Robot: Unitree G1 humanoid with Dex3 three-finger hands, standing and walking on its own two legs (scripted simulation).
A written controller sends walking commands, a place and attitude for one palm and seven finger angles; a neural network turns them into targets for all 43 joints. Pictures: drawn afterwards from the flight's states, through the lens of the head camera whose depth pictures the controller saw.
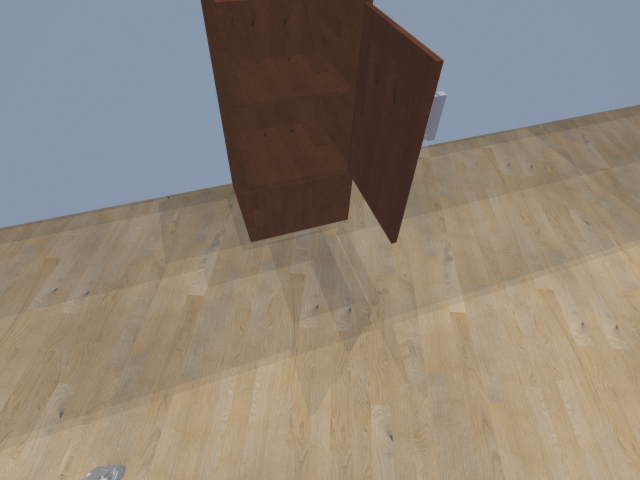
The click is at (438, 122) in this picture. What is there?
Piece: cupboard door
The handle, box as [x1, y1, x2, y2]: [423, 91, 446, 140]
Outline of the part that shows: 442,91 436,92 434,96 429,120 423,139 425,138 427,140 430,140 434,138 446,96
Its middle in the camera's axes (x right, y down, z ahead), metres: +0.28 -0.31 +1.00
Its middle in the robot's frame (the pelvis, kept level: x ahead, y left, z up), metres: +0.97 -0.23 -0.04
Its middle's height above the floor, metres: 0.73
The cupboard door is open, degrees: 88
